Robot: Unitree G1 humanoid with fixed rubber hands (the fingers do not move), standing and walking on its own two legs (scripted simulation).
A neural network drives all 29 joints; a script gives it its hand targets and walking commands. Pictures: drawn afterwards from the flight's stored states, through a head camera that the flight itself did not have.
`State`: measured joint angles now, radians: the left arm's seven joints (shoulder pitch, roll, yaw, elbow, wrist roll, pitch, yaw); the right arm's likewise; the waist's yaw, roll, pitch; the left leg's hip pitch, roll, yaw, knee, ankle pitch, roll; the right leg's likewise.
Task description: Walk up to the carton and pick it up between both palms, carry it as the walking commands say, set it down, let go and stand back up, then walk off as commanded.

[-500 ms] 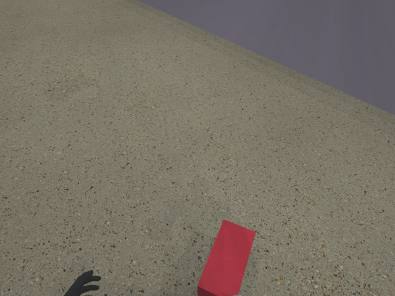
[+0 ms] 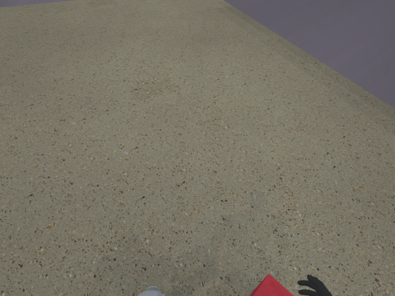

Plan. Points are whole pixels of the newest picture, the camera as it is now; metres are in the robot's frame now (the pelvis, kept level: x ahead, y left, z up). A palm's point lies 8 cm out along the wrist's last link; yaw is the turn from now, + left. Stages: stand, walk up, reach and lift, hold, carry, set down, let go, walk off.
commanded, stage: walk off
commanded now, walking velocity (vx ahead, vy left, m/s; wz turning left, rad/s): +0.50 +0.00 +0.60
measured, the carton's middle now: out of the picture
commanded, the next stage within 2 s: none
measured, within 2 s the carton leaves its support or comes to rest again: rests again in 0.44 s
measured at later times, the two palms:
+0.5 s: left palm (45, 240) +0.27 +0.35 -0.09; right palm out of the picture +0.15 -0.21 -0.10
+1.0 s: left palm (69, 233) +0.29 +0.31 -0.09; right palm (243, 156) +0.58 -0.14 -0.11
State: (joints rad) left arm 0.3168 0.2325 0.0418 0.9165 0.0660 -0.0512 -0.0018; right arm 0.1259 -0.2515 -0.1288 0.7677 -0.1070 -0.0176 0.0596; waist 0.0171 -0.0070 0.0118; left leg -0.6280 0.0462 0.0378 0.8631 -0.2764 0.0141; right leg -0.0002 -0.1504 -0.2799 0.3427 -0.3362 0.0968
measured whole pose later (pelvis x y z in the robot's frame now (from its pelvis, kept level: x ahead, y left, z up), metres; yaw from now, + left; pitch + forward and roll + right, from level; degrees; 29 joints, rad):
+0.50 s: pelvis +0.15 +0.07 +0.01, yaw +15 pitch +1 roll -4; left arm 0.05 0.26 0.05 0.76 0.07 0.01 -0.01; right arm 0.44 -0.26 -0.13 0.98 -0.10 -0.04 0.00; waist -0.09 0.03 0.05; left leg -0.21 -0.12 -0.17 0.40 -0.19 0.11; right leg -0.50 -0.05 -0.02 0.89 -0.25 0.10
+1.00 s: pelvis +0.36 +0.05 +0.01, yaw +34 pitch +1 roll +2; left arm 0.23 0.22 0.05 0.83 0.06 -0.03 0.00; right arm 0.24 -0.26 -0.13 0.85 -0.10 -0.03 0.04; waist -0.01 0.01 0.03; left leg -0.53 -0.03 -0.04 1.00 -0.29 0.02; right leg -0.17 -0.09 -0.14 0.37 -0.22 0.00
